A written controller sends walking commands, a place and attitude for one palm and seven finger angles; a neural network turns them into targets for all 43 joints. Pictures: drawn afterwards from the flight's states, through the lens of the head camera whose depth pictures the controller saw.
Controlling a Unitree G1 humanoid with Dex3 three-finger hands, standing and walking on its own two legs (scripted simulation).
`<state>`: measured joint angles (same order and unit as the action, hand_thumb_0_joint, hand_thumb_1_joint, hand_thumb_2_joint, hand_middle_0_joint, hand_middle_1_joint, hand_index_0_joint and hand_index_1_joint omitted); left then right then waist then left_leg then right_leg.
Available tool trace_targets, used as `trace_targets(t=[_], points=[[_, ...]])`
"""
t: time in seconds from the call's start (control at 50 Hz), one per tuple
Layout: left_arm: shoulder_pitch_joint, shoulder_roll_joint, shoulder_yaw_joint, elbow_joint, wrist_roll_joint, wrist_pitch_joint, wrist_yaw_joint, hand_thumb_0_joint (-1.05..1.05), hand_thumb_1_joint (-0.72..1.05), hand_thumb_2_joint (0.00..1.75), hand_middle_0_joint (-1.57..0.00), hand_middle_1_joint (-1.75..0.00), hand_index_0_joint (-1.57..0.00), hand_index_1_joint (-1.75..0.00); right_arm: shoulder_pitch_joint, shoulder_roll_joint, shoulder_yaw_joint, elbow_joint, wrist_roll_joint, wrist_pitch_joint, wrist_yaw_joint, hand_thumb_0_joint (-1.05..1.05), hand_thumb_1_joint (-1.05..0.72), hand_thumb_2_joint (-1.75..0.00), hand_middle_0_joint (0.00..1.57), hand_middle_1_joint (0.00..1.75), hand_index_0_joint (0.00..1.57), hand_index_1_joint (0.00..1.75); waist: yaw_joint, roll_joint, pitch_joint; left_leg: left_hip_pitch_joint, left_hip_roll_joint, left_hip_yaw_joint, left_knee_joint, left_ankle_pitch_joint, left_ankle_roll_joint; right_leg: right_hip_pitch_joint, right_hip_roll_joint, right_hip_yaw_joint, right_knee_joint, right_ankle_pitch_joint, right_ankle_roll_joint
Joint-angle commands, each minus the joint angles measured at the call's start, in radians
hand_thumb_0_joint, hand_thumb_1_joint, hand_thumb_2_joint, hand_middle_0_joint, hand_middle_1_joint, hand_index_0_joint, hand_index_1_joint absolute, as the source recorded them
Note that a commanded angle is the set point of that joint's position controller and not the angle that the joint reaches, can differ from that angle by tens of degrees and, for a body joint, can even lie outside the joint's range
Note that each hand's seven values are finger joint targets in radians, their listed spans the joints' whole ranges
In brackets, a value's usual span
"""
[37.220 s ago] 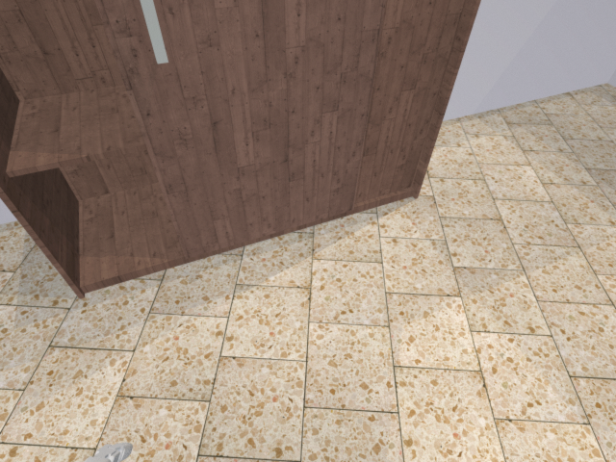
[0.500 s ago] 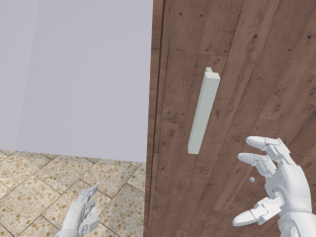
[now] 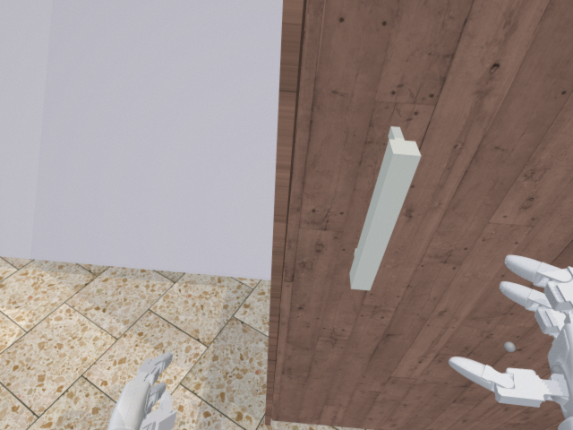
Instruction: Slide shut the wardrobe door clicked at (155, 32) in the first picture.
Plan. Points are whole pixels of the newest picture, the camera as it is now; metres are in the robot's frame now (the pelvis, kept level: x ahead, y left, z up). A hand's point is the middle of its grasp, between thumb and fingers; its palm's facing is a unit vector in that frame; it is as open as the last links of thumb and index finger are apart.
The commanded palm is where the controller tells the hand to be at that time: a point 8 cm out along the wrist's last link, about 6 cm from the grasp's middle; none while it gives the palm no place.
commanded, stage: draw the hand back to the body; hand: right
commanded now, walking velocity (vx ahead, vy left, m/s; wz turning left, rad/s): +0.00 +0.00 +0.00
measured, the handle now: (375, 215) +0.32 -0.10 +0.19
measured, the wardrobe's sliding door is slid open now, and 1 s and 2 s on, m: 0.00 0.00 0.00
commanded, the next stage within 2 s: step back with the hand held close in 0.74 s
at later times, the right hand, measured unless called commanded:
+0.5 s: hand (543, 312) +0.21 -0.27 +0.16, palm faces +0.40 +0.84 -0.37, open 7.8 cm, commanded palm +0.16 -0.31 +0.18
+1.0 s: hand out of the picture +0.20 -0.29 +0.19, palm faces +0.46 +0.78 -0.41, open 7.4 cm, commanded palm +0.13 -0.31 +0.19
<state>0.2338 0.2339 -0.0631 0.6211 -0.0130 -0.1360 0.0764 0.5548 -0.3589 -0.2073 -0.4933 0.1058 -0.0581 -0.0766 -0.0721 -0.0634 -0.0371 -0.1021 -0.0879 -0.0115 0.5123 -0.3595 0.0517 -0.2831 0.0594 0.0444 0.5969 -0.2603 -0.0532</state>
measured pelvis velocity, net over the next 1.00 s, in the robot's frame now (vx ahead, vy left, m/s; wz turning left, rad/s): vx -0.01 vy -0.01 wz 0.01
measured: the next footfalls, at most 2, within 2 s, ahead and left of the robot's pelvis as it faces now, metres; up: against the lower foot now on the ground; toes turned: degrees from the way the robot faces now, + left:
right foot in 1.64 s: +0.02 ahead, -0.12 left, +0.00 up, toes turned +3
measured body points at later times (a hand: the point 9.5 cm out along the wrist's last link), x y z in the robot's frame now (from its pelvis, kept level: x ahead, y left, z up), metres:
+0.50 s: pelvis +0.02 -0.02 +0.01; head -0.01 +0.00 +0.45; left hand +0.21 +0.21 -0.07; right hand +0.18 -0.32 +0.18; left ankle -0.05 +0.09 -0.73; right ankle +0.04 -0.08 -0.73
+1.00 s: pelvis -0.01 -0.01 +0.01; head -0.02 -0.01 +0.46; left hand +0.18 +0.21 -0.07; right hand +0.17 -0.33 +0.21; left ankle -0.05 +0.09 -0.73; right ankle +0.04 -0.08 -0.73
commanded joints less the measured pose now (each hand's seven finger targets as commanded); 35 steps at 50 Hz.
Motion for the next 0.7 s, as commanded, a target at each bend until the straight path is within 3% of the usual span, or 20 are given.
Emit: trace_targets(t=[0.0, 0.08, 0.14, 0.16, 0.24, 0.28, 0.34, 0.36, 0.38, 0.42, 0.52, 0.56, 0.58, 0.64, 0.68], points=[[-0.18, 0.101, 0.05, -0.185, 0.001, -0.058, 0.01, 0.0, 0.9, 0.9, -0.2, -0.3, -0.2, -0.3, -0.103, -0.164, -0.15, -0.2, -0.007, -0.088, -0.024, 0.0, -0.28, -0.6, 0.22, 0.66, 0.22, 0.66, 0.003, 0.032, -0.049, -0.167, 0.11, -0.029, -0.129, 0.207, -0.014, 0.208, -0.085, 0.04, -0.092, 0.153, 0.008], [-0.17, 0.103, 0.058, -0.176, 0.002, -0.038, 0.0, 0.0, 0.9, 0.9, -0.2, -0.3, -0.2, -0.3, -0.066, -0.141, -0.147, -0.16, -0.008, -0.082, -0.021, 0.0, -0.43, -0.67, 0.22, 0.58, 0.22, 0.58, 0.006, 0.035, -0.05, -0.133, 0.107, -0.013, -0.105, 0.296, -0.015, 0.217, -0.092, 0.036, -0.104, 0.238, 0.011], [-0.174, 0.106, 0.062, -0.178, -0.001, -0.022, -0.002, 0.0, 0.9, 0.9, -0.2, -0.3, -0.2, -0.3, -0.08, -0.175, -0.187, -0.15, -0.008, -0.073, -0.021, 0.0, -0.54, -0.73, 0.21, 0.51, 0.21, 0.51, 0.001, 0.066, -0.058, -0.12, 0.107, -0.013, -0.105, 0.345, -0.019, 0.221, -0.094, 0.032, -0.107, 0.284, 0.011], [-0.175, 0.111, 0.063, -0.175, 0.0, -0.016, -0.002, 0.0, 0.9, 0.9, -0.2, -0.3, -0.2, -0.3, -0.095, -0.184, -0.196, -0.148, -0.012, -0.072, -0.022, 0.0, -0.57, -0.74, 0.21, 0.49, 0.21, 0.49, 0.001, 0.027, -0.043, -0.121, 0.105, -0.016, -0.111, 0.341, -0.016, 0.226, -0.094, 0.031, -0.11, 0.294, 0.014], [-0.174, 0.107, 0.063, -0.177, -0.002, 0.001, -0.002, 0.0, 0.9, 0.9, -0.2, -0.3, -0.2, -0.3, -0.138, -0.205, -0.226, -0.133, -0.005, -0.065, -0.023, 0.0, -0.72, -0.81, 0.21, 0.41, 0.21, 0.41, 0.003, 0.041, -0.053, -0.105, 0.103, -0.01, -0.116, 0.351, -0.017, 0.231, -0.095, 0.036, -0.121, 0.308, 0.019], [-0.17, 0.106, 0.063, -0.172, -0.001, 0.009, -0.002, 0.0, 0.9, 0.9, -0.2, -0.3, -0.2, -0.3, -0.163, -0.199, -0.222, -0.122, -0.007, -0.062, -0.026, 0.0, -0.79, -0.85, 0.2, 0.36, 0.2, 0.36, 0.01, -0.034, -0.034, -0.113, 0.101, -0.008, -0.125, 0.323, -0.013, 0.241, -0.096, 0.039, -0.13, 0.303, 0.025], [-0.169, 0.109, 0.064, -0.171, -0.002, 0.01, -0.005, 0.0, 0.9, 0.9, -0.2, -0.3, -0.2, -0.3, -0.187, -0.215, -0.244, -0.12, -0.006, -0.061, -0.027, 0.0, -0.9, -0.9, 0.2, 0.3, 0.2, 0.3, 0.008, -0.01, -0.062, -0.098, 0.097, -0.002, -0.129, 0.318, -0.012, 0.258, -0.101, 0.05, -0.14, 0.319, 0.03], [-0.17, 0.113, 0.065, -0.172, 0.002, 0.012, -0.006, 0.0, 0.9, 0.9, -0.2, -0.3, -0.2, -0.3, -0.177, -0.217, -0.247, -0.121, -0.007, -0.059, -0.026, 0.0, -0.9, -0.9, 0.2, 0.3, 0.2, 0.3, 0.003, -0.027, -0.059, -0.095, 0.097, -0.002, -0.131, 0.328, -0.012, 0.263, -0.099, 0.043, -0.138, 0.333, 0.028], [-0.167, 0.11, 0.065, -0.173, 0.002, 0.016, -0.009, 0.0, 0.9, 0.9, -0.2, -0.3, -0.2, -0.3, -0.155, -0.185, -0.22, -0.099, -0.003, -0.055, -0.024, 0.0, -0.9, -0.9, 0.2, 0.3, 0.2, 0.3, 0.01, -0.015, -0.06, -0.094, 0.097, 0.001, -0.131, 0.327, -0.014, 0.263, -0.099, 0.043, -0.138, 0.327, 0.028], [-0.173, 0.113, 0.067, -0.177, 0.001, 0.018, -0.013, 0.0, 0.9, 0.9, -0.2, -0.3, -0.2, -0.3, -0.155, -0.178, -0.208, -0.106, -0.003, -0.05, -0.02, 0.0, -0.9, -0.9, 0.2, 0.3, 0.2, 0.3, 0.011, 0.003, -0.058, -0.102, 0.096, -0.003, -0.139, 0.32, -0.016, 0.267, -0.1, 0.043, -0.14, 0.312, 0.026], [-0.176, 0.117, 0.069, -0.178, 0.002, 0.022, -0.016, 0.0, 0.9, 0.9, -0.2, -0.3, -0.2, -0.3, -0.179, -0.188, -0.212, -0.123, -0.008, -0.052, -0.023, 0.0, -0.9, -0.9, 0.2, 0.3, 0.2, 0.3, 0.013, 0.011, -0.051, -0.103, 0.091, 0.004, -0.146, 0.271, -0.014, 0.257, -0.102, 0.059, -0.162, 0.27, 0.031], [-0.179, 0.121, 0.069, -0.176, 0.003, 0.021, -0.014, 0.0, 0.9, 0.9, -0.2, -0.3, -0.2, -0.3, -0.194, -0.22, -0.24, -0.144, -0.013, -0.056, -0.028, 0.0, -0.9, -0.9, 0.2, 0.3, 0.2, 0.3, 0.008, -0.03, -0.052, -0.097, 0.09, 0.001, -0.15, 0.258, -0.011, 0.258, -0.096, 0.054, -0.166, 0.256, 0.033], [-0.179, 0.113, 0.067, -0.174, 0.004, 0.021, -0.013, 0.0, 0.9, 0.9, -0.2, -0.3, -0.2, -0.3, -0.196, -0.201, -0.223, -0.142, -0.011, -0.057, -0.028, 0.0, -0.9, -0.9, 0.2, 0.3, 0.2, 0.3, 0.012, -0.047, -0.054, -0.1, 0.091, 0.001, -0.152, 0.248, -0.01, 0.259, -0.097, 0.057, -0.169, 0.244, 0.035], [-0.184, 0.111, 0.064, -0.174, 0.002, 0.02, -0.012, 0.0, 0.9, 0.9, -0.2, -0.3, -0.2, -0.3, -0.186, -0.208, -0.234, -0.117, -0.009, -0.057, -0.028, 0.0, -0.9, -0.9, 0.2, 0.3, 0.2, 0.3, 0.009, 0.004, -0.027, -0.104, 0.085, 0.004, -0.163, 0.212, -0.011, 0.24, -0.099, 0.064, -0.186, 0.186, 0.034], [-0.187, 0.111, 0.064, -0.172, 0.002, 0.023, -0.011, 0.0, 0.9, 0.9, -0.2, -0.3, -0.2, -0.3, -0.197, -0.189, -0.218, -0.114, -0.009, -0.06, -0.026, 0.0, -0.9, -0.9, 0.2, 0.3, 0.2, 0.3, 0.015, -0.028, 0.0, -0.113, 0.085, 0.0, -0.17, 0.197, -0.009, 0.234, -0.095, 0.062, -0.19, 0.162, 0.033]])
